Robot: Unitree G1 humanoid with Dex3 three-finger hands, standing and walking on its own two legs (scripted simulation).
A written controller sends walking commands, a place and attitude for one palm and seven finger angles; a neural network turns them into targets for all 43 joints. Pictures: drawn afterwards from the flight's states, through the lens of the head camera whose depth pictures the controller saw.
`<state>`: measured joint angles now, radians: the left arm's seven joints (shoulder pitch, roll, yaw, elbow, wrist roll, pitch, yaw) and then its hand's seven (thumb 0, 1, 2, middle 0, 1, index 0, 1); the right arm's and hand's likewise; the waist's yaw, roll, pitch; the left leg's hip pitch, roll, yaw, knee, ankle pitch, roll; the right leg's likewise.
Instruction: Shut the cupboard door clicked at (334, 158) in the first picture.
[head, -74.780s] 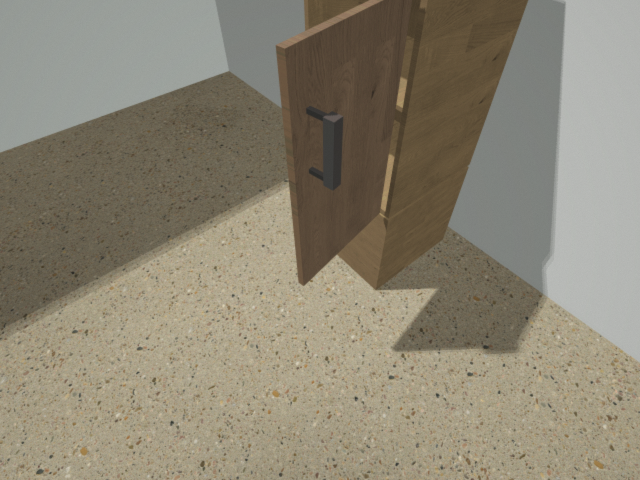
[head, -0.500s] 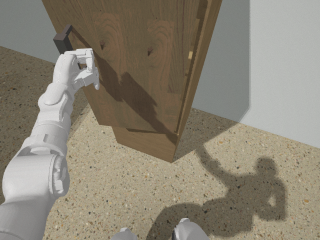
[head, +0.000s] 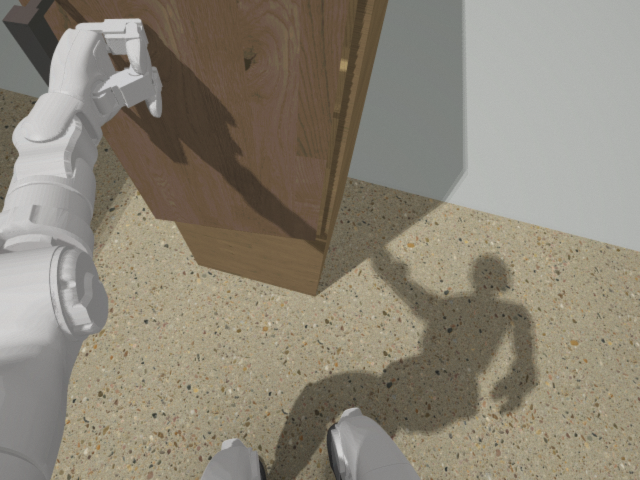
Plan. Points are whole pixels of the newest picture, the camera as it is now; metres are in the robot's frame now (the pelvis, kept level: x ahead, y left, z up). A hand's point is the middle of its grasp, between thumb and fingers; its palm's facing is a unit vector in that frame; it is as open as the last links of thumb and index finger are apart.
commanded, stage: push the door shut along its arc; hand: left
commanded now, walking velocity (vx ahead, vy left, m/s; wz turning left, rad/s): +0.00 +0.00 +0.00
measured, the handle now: (70, 64) +0.59 +0.20 +0.12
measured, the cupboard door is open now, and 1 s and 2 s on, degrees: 8 0 0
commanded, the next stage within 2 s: pull the fist back off the door in 0.66 s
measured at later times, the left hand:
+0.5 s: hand (158, 61) +0.58 +0.10 +0.13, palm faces -0.36 -0.93 -0.01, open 3.2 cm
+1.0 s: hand (170, 59) +0.58 +0.09 +0.13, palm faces +0.11 -0.99 -0.03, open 2.9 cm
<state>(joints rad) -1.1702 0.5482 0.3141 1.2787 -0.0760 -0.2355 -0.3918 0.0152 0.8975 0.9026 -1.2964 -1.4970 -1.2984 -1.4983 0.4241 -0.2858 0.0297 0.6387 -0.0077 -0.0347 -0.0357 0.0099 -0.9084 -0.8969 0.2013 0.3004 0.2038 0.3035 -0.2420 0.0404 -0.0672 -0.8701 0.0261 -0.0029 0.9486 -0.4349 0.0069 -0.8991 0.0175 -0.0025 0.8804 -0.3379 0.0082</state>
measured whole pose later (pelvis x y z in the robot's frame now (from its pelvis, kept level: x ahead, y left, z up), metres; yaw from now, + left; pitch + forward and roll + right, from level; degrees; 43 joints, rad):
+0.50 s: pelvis +0.00 +0.01 -0.01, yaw +1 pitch +24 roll -3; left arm -1.38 0.60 0.24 1.37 -0.04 -0.18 -0.44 0.02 0.91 0.96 -1.30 -1.50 -1.30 -1.50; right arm 0.43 -0.28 0.04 0.67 -0.03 -0.05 -0.04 0.01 -0.91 -0.90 0.20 0.30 0.20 0.30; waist -0.29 0.04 -0.07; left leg -0.99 0.02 -0.03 1.03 -0.46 0.01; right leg -1.00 0.01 -0.03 0.93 -0.36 0.01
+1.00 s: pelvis -0.02 +0.00 -0.03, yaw +3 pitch +26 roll -4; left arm -1.45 0.42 0.26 1.42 0.09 -0.21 0.20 0.01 0.75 1.00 -1.30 -1.50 -1.32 -1.50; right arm 0.44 -0.24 0.03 0.68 -0.12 -0.09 0.07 0.01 -0.91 -0.90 0.20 0.30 0.20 0.30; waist -0.30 0.05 -0.12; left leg -1.10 0.00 -0.08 1.09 -0.44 0.00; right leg -1.09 -0.01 -0.07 0.99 -0.35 0.01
